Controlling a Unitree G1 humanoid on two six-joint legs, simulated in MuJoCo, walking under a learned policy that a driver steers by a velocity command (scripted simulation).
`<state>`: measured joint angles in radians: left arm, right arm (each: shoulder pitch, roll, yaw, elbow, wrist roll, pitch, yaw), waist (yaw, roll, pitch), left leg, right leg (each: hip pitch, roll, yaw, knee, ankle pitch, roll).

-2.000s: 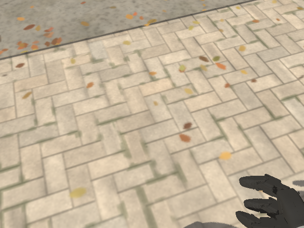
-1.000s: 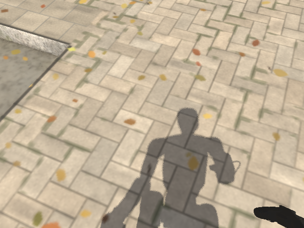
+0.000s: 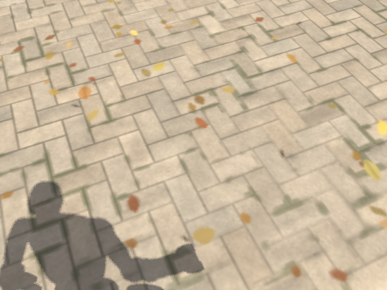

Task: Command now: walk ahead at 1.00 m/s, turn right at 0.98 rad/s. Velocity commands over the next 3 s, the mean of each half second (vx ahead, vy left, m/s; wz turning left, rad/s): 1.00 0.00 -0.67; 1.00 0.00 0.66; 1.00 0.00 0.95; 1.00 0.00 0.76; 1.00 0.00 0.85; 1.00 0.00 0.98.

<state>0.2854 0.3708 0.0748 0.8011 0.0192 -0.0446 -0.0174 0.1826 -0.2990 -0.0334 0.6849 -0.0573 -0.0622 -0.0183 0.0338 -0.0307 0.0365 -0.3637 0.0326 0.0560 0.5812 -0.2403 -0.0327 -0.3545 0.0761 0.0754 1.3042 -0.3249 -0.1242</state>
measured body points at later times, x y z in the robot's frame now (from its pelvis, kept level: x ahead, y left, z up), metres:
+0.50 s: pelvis +0.45 -0.08 +0.00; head +0.47 -0.08 +0.45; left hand +0.60 +0.16 -0.12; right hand +0.46 -0.35 -0.12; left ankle +0.47 +0.09 -0.62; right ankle +0.43 -0.09 -0.72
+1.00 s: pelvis +0.91 -0.16 +0.01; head +0.92 -0.17 +0.46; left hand +1.15 +0.05 -0.04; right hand +0.88 -0.44 -0.13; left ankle +0.86 -0.13 -0.72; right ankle +1.02 -0.35 -0.65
